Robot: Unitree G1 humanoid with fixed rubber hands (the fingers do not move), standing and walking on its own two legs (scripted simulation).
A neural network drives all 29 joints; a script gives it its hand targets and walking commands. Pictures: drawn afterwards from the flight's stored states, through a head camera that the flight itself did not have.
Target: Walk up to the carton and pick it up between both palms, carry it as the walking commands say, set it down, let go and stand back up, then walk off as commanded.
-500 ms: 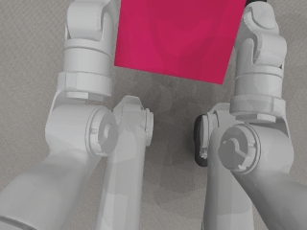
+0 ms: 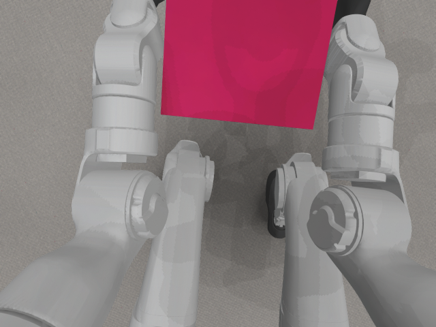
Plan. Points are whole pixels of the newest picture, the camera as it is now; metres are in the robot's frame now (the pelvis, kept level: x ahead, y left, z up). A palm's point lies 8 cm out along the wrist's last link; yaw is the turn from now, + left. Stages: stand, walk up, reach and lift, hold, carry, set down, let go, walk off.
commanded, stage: reach and lift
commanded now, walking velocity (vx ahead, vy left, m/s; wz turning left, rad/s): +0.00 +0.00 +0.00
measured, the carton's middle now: (238, 31) +0.53 +0.04 -0.14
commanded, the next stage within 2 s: none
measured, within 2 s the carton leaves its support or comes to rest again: neither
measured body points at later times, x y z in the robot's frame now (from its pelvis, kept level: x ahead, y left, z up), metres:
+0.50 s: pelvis -0.01 +0.01 +0.05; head +0.28 +0.06 +0.37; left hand +0.52 +0.16 -0.01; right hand +0.52 -0.10 -0.01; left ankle +0.17 +0.15 -0.47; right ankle +0.15 -0.15 -0.46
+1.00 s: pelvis +0.00 +0.01 +0.11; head +0.28 +0.03 +0.46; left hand +0.52 +0.14 +0.07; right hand +0.51 -0.13 +0.07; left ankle +0.17 +0.15 -0.47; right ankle +0.15 -0.15 -0.47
